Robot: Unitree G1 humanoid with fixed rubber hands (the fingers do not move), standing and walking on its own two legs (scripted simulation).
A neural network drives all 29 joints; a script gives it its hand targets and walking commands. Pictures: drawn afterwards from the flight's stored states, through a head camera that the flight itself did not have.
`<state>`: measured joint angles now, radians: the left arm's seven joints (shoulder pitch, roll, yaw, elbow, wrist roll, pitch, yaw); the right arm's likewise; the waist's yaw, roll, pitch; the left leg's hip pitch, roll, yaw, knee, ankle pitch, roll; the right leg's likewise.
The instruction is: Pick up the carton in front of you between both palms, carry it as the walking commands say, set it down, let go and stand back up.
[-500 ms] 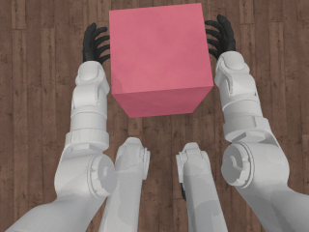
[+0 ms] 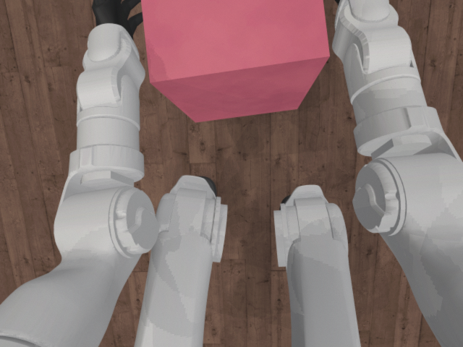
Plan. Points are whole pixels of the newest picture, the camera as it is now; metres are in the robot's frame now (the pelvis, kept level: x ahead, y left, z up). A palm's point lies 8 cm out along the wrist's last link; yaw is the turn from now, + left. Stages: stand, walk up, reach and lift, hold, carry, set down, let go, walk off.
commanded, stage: set down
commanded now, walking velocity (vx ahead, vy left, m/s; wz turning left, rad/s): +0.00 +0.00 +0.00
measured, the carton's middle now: (235, 38) +0.52 +0.05 -0.26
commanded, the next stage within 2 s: none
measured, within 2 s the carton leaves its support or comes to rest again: rests again in 1.28 s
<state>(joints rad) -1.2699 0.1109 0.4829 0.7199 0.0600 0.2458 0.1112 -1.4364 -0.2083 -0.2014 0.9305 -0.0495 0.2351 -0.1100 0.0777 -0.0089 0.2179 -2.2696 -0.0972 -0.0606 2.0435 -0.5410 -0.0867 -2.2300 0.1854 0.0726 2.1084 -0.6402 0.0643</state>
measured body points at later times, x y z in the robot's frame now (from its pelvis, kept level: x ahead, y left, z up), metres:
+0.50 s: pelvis +0.00 +0.00 -0.01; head +0.36 +0.00 +0.25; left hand +0.53 +0.21 -0.17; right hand +0.58 -0.10 -0.17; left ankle +0.11 +0.13 -0.37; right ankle +0.08 -0.12 -0.37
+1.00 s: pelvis +0.01 +0.00 -0.02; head +0.38 -0.01 +0.23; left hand +0.55 +0.21 -0.18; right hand +0.59 -0.10 -0.18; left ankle +0.11 +0.13 -0.37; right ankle +0.08 -0.11 -0.37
